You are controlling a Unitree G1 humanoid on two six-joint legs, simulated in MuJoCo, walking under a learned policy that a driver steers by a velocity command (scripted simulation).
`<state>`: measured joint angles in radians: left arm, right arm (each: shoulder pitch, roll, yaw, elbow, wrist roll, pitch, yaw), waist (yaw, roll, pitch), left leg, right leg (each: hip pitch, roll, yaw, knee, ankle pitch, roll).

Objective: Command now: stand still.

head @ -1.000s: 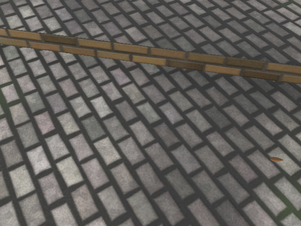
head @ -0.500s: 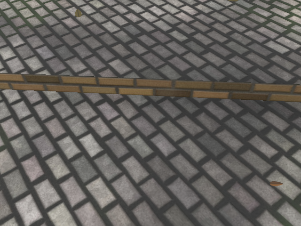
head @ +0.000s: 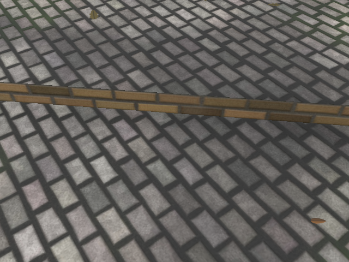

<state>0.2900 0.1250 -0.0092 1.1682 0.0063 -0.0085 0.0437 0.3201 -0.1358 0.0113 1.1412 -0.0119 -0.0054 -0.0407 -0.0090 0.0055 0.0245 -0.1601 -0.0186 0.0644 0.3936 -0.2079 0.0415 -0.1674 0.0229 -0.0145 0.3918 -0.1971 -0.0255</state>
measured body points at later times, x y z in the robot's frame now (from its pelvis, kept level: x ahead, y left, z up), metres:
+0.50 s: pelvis +0.03 -0.01 +0.00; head +0.02 -0.02 +0.45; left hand +0.01 +0.21 -0.16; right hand -0.05 -0.23 -0.17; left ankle +0.00 +0.09 -0.74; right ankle +0.01 -0.10 -0.72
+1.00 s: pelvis +0.23 +0.00 -0.03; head +0.27 +0.01 +0.42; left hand +0.07 +0.19 -0.17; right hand +0.46 -0.17 -0.15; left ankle +0.34 +0.07 -0.74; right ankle +0.04 -0.11 -0.73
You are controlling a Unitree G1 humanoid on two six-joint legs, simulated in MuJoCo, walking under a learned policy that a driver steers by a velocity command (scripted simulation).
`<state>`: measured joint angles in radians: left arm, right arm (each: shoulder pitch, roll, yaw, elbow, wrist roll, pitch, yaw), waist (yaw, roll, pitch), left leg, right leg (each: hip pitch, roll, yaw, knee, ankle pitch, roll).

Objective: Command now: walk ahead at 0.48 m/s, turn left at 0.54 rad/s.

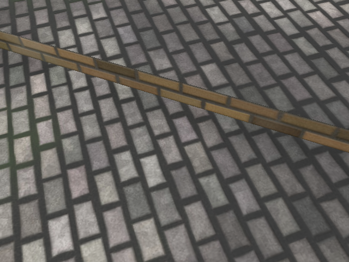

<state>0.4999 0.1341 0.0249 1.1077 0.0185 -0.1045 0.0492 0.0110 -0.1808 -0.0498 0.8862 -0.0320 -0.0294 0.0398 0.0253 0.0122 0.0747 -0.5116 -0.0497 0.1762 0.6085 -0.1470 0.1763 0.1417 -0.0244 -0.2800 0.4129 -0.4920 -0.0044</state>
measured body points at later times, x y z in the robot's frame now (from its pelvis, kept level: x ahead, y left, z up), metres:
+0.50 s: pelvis +0.27 +0.01 +0.02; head +0.32 +0.04 +0.46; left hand +0.44 +0.28 -0.08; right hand +0.28 -0.27 -0.11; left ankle +0.13 +0.04 -0.72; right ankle +0.47 -0.06 -0.69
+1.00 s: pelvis +0.36 +0.02 +0.02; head +0.36 +0.04 +0.47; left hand +0.32 +0.28 -0.12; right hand +0.54 -0.16 -0.11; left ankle +0.32 +0.12 -0.72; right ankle +0.47 -0.04 -0.71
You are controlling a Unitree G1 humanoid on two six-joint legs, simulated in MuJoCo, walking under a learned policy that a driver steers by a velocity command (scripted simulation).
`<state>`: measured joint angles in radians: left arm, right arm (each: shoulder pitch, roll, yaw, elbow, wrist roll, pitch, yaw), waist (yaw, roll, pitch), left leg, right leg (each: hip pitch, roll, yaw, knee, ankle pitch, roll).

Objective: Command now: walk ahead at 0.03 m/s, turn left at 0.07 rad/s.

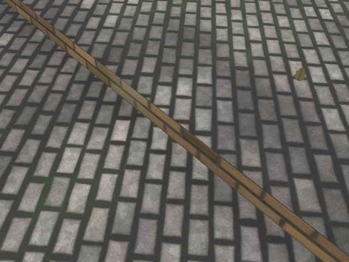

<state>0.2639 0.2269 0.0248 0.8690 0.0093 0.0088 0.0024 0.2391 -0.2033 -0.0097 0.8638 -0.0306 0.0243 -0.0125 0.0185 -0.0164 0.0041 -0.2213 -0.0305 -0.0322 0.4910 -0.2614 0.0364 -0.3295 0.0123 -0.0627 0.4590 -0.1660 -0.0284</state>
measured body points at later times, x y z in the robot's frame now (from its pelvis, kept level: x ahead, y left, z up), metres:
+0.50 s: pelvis +0.04 +0.01 +0.01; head +0.04 +0.01 +0.46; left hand +0.05 +0.24 -0.15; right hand +0.05 -0.23 -0.15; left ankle +0.00 +0.11 -0.74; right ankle +0.08 -0.10 -0.74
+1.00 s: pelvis +0.05 +0.01 +0.01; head +0.06 +0.02 +0.46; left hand +0.04 +0.23 -0.16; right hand +0.02 -0.20 -0.15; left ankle +0.00 +0.11 -0.74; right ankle +0.08 -0.10 -0.74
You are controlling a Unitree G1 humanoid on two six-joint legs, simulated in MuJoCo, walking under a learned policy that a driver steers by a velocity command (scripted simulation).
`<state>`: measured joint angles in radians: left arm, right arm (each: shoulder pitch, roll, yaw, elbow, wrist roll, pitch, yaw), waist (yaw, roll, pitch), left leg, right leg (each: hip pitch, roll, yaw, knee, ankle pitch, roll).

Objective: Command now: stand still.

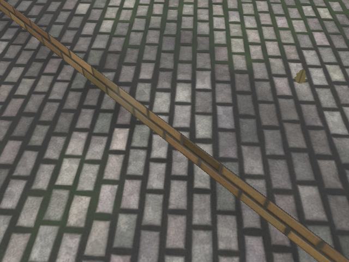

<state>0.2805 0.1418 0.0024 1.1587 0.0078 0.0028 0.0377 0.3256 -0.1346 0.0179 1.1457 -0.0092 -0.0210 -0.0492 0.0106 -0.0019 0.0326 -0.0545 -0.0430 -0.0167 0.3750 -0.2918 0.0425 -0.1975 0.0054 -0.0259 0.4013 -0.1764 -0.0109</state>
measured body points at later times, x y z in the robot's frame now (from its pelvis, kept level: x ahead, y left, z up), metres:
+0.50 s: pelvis +0.01 +0.01 +0.00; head +0.01 +0.01 +0.45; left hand -0.03 +0.22 -0.17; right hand -0.04 -0.20 -0.16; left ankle -0.06 +0.09 -0.74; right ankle +0.03 -0.11 -0.74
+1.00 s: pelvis +0.01 +0.01 +0.00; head +0.02 +0.02 +0.45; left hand -0.02 +0.22 -0.17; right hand -0.04 -0.19 -0.16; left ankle -0.06 +0.10 -0.74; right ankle +0.03 -0.11 -0.74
